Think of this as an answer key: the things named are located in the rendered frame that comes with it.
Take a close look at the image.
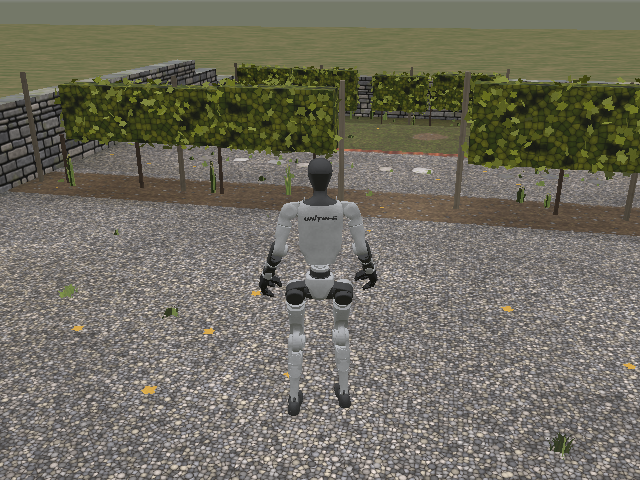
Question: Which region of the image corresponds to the robot right thigh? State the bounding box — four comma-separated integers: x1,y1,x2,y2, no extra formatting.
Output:
332,279,353,346

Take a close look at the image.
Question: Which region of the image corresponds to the right robot hand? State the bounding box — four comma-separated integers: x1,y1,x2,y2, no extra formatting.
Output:
354,270,378,290

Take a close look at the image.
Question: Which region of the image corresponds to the robot right forearm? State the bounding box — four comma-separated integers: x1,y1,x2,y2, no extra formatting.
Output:
357,240,375,274

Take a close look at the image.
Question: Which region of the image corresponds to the left robot hand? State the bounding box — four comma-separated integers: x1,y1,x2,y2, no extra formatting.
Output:
259,274,282,297

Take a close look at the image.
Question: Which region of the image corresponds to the right robot upper arm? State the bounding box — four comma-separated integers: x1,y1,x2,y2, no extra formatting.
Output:
341,201,368,256

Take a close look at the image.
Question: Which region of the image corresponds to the robot left forearm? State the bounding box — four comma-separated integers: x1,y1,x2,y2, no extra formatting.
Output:
262,241,282,280

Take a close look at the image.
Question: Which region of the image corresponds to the robot head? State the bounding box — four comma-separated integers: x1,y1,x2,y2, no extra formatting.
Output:
303,158,337,206

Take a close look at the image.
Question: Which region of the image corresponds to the left robot upper arm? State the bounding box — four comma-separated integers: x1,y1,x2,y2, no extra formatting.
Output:
272,201,300,257

